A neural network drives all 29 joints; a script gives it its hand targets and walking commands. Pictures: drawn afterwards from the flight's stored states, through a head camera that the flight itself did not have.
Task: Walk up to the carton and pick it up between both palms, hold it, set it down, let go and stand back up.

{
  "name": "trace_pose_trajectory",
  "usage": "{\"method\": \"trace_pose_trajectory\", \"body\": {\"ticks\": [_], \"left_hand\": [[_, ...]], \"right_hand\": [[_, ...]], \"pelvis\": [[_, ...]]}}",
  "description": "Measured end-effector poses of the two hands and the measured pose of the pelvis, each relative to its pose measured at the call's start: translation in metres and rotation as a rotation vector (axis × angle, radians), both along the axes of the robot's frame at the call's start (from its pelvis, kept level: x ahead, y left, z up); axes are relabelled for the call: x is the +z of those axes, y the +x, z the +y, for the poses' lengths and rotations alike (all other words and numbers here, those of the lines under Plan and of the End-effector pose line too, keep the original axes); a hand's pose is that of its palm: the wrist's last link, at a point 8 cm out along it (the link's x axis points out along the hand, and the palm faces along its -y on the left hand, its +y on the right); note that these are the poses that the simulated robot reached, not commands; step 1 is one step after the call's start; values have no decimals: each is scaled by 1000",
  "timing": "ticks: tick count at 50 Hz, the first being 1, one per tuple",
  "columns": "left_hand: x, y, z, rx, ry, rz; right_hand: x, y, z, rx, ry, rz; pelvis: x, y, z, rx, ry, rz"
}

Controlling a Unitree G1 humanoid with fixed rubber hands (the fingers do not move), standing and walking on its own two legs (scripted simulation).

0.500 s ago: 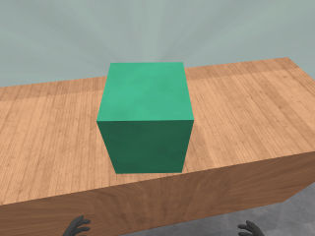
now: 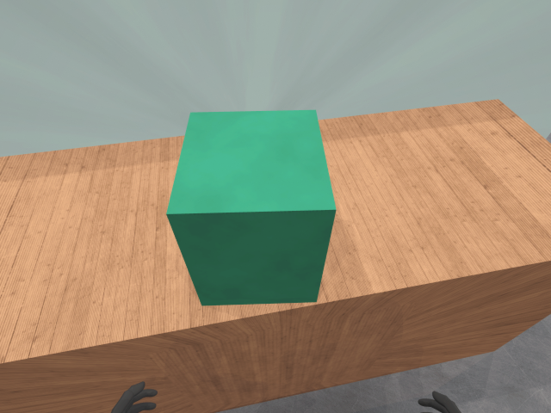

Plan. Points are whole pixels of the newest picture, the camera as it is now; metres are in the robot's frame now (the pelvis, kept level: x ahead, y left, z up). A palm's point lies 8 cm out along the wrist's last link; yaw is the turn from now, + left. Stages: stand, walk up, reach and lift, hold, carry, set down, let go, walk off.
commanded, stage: stand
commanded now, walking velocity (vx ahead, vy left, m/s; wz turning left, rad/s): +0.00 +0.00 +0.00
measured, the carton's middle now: (256, 211) +0.41 +0.05 +0.05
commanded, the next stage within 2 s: walk up in 0.52 s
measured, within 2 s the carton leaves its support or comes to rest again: neither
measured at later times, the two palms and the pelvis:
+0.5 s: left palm out of the picture +0.10 +0.25 -0.10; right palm out of the picture +0.09 -0.25 -0.10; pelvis +0.00 +0.00 +0.00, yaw -1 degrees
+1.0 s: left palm out of the picture +0.06 +0.34 -0.11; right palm out of the picture +0.07 -0.23 -0.09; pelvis -0.06 +0.05 -0.01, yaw +4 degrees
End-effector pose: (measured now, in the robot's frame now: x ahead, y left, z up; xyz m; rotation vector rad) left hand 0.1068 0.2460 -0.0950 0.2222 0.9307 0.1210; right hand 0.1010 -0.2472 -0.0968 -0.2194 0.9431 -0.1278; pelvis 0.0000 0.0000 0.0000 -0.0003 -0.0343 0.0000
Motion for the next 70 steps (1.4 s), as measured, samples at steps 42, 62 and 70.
{"method": "trace_pose_trajectory", "body": {"ticks": [42, 62, 70], "left_hand": [[-2, -12, 27, 8, 69, 13], [-27, -115, 110, 117, 40, 100], [-23, -155, 80, 160, 24, 121]], "right_hand": [[-5, -20, -11, 30, -68, 89], [11, -76, 64, 87, -123, 47], [-5, -90, 45, 81, -84, 61]], "pelvis": [[-5, -22, 11, 16, 4, -14], [-9, -89, 66, 118, -23, 3], [-11, -102, 49, 135, -38, -9]]}}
